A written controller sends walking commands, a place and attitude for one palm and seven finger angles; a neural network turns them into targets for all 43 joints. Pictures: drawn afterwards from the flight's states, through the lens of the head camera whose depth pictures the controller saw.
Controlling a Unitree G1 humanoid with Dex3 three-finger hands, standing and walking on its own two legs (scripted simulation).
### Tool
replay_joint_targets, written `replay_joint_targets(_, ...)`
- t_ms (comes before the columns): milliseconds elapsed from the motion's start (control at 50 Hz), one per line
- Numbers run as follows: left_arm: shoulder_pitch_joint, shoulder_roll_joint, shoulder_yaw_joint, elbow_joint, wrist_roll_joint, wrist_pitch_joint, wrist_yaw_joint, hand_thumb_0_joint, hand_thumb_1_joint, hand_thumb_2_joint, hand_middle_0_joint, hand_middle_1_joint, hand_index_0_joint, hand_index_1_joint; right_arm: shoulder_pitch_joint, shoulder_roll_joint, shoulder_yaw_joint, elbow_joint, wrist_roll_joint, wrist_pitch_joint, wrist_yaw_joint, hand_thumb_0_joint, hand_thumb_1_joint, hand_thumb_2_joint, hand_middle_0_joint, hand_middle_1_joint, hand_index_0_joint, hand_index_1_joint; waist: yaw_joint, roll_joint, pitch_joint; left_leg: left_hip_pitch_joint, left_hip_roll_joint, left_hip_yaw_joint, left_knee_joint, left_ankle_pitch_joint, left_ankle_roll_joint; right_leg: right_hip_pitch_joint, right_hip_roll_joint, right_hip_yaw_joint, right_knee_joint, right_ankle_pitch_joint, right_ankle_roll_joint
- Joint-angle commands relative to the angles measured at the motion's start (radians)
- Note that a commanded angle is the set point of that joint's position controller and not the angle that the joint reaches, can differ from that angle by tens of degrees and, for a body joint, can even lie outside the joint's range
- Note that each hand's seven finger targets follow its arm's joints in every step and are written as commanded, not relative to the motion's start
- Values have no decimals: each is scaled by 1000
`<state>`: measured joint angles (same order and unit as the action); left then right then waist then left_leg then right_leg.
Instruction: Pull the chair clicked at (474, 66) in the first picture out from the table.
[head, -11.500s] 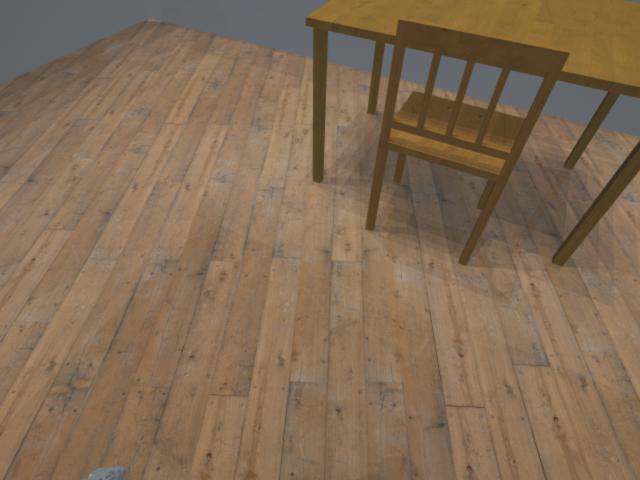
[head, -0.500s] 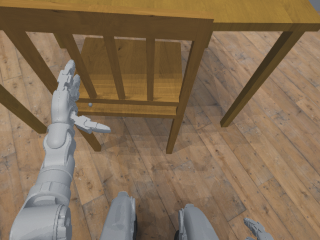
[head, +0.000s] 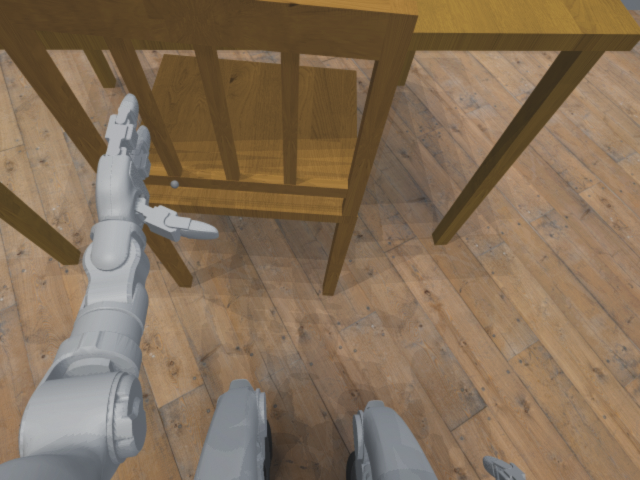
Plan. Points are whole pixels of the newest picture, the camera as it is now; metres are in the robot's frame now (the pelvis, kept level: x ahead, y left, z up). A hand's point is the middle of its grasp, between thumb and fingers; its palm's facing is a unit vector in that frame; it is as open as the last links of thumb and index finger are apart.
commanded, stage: push the fingers through the gap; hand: left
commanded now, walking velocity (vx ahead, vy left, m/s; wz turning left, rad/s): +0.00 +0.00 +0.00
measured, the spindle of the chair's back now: (221, 121) +0.57 +0.13 +0.03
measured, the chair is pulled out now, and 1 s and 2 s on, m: -0.06 -0.07 -0.07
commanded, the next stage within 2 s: hook a spindle and tug to test in 0.24 s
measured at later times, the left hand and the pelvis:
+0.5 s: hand (178, 178) +0.47 +0.18 +0.04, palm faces +0.07 -1.00 -0.05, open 16.7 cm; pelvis +0.01 -0.01 +0.00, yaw +0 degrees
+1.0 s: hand (192, 179) +0.47 +0.16 +0.03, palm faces +0.07 -1.00 -0.05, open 9.6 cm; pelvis +0.02 -0.01 +0.01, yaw +0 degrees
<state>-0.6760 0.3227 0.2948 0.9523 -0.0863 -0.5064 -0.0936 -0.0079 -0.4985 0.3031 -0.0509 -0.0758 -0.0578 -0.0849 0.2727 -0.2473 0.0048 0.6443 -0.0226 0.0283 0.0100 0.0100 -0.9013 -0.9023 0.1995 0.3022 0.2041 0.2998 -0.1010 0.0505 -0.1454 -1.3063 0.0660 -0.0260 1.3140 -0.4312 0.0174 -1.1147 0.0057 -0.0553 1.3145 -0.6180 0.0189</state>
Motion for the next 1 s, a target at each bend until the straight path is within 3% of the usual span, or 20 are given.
replay_joint_targets(0,-402,146,-7,-199,1,-67,-10,0,-500,300,-60,-80,-60,-80,112,-174,-66,-75,-2,-13,-11,0,-900,-900,200,300,200,300,-45,80,-466,624,-23,-77,-156,98,3,-79,37,-17,-211,162,-51)
replay_joint_targets(40,-424,139,-11,-191,0,-63,-4,0,-500,300,-60,-80,-60,-80,116,-172,-67,-71,-3,-8,-10,0,-900,-900,200,300,200,300,-54,63,-457,606,-25,-72,-150,88,8,-76,38,-14,-218,161,-48)
replay_joint_targets(60,-415,165,11,-190,1,-62,0,0,-500,300,-60,-80,-60,-80,118,-175,-67,-72,-3,-6,-9,0,-900,-900,200,300,200,300,-47,66,-460,598,-25,-69,-148,91,8,-68,38,-12,-216,163,-49)
replay_joint_targets(120,-415,149,-1,-200,1,-62,-5,0,-500,300,-60,-80,-60,-80,121,-172,-67,-75,-3,-3,-7,0,-900,-900,200,300,200,300,-51,62,-476,605,-25,-68,-145,108,9,-63,39,-12,-216,175,-48)
replay_joint_targets(180,-438,144,-11,-173,5,-60,-6,0,-500,300,-60,-80,-60,-80,126,-169,-65,-70,-3,-1,-7,0,-900,-900,200,300,200,300,-62,62,-438,577,-28,-62,-139,88,13,-73,41,-8,-218,163,-47)
replay_joint_targets(240,-423,183,21,-157,7,-57,-9,0,-500,300,-60,-80,-60,-80,127,-172,-64,-69,-3,5,-7,0,-900,-900,200,300,200,300,-54,48,-450,551,-28,-53,-131,91,14,-51,41,-3,-219,167,-45)
replay_joint_targets(280,-436,167,4,-147,4,-56,-17,0,-500,300,-60,-80,-60,-80,129,-170,-63,-68,-3,4,-9,0,-900,-900,200,300,200,300,-65,49,-439,546,-29,-53,-125,89,18,-63,43,-2,-216,166,-45)
replay_joint_targets(320,-422,183,20,-163,-2,-55,-25,0,-500,300,-60,-80,-60,-80,130,-172,-65,-71,-1,7,-8,0,-900,-900,200,300,200,300,-51,66,-461,563,-28,-50,-124,116,15,-50,42,-1,-216,184,-47)
replay_joint_targets(340,-396,177,24,-162,-9,-50,-27,0,-500,300,-78,-135,-78,-135,128,-169,-65,-75,-1,9,-7,0,-900,-900,200,300,200,300,-50,45,-470,556,-29,-43,-121,129,18,-27,43,2,-224,198,-44)
replay_joint_targets(400,-345,175,24,-186,-16,-44,-42,0,-500,300,-130,-299,-130,-299,126,-167,-64,-84,3,12,-6,0,-900,-900,200,300,200,300,-38,57,-484,572,-28,-39,-122,173,16,-11,45,2,-220,232,-46)
replay_joint_targets(480,-371,145,-6,-241,-26,-44,-40,0,-500,300,-201,-518,-201,-518,122,-162,-66,-85,6,11,-5,0,-900,-900,200,300,200,300,-51,68,-470,583,-27,-42,-123,170,17,-21,45,0,-222,233,-45)
replay_joint_targets(540,-330,200,53,-277,-33,-53,-19,0,-500,300,-254,-683,-254,-683,116,-163,-66,-85,3,9,-9,0,-900,-900,200,300,200,300,-30,54,-503,584,-25,-38,-123,202,14,23,46,4,-222,262,-42)
replay_joint_targets(620,-320,214,65,-286,-18,-66,7,0,-500,300,-324,-902,-324,-902,113,-161,-63,-87,-2,10,-9,0,-900,-900,200,300,200,300,-30,51,-491,569,-26,-31,-118,218,14,27,46,7,-213,286,-39)
replay_joint_targets(640,-305,197,55,-293,-14,-67,7,0,-444,324,-342,-957,-342,-957,112,-156,-63,-92,-3,10,-6,0,-900,-900,200,300,200,300,-24,73,-507,574,-29,-27,-118,225,11,39,45,7,-211,293,-40)
replay_joint_targets(700,-296,184,43,-303,-14,-67,11,0,-276,396,-394,-1121,-394,-1121,109,-158,-64,-94,0,13,-6,0,-900,-900,200,300,200,300,-33,62,-504,586,-27,-27,-120,239,10,37,47,6,-212,311,-38)
replay_joint_targets(720,-273,193,53,-294,-14,-63,12,0,-220,420,-412,-1176,-412,-1176,111,-160,-65,-96,0,15,-6,0,-900,-900,200,300,200,300,-24,66,-504,586,-26,-28,-124,240,7,44,46,4,-212,309,-40)
replay_joint_targets(820,-273,137,11,-293,-25,-46,9,0,60,540,-500,-1450,-500,-1450,110,-157,-66,-95,3,18,-3,0,-900,-900,200,300,200,300,-38,59,-485,592,-28,-28,-127,254,9,40,44,0,-220,328,-38)
replay_joint_targets(860,-246,159,33,-290,-27,-44,10,0,172,588,-500,-1450,-500,-1450,110,-158,-67,-95,3,20,-5,0,-900,-900,200,300,200,300,-31,26,-496,565,-31,-20,-122,260,12,79,44,8,-222,355,-36)
replay_joint_targets(940,-271,151,21,-312,-18,-59,17,0,396,684,-500,-1450,-500,-1450,108,-154,-68,-92,2,20,-4,0,-900,-900,200,300,200,300,-31,66,-497,594,-30,-23,-121,273,7,53,42,5,-215,351,-39)
replay_joint_targets(980,-269,157,28,-321,-24,-64,19,0,508,732,-500,-1450,-500,-1450,111,-156,-68,-91,1,17,-4,0,-900,-900,200,300,200,300,-34,54,-503,600,-28,-26,-120,279,9,56,44,4,-212,357,-39)
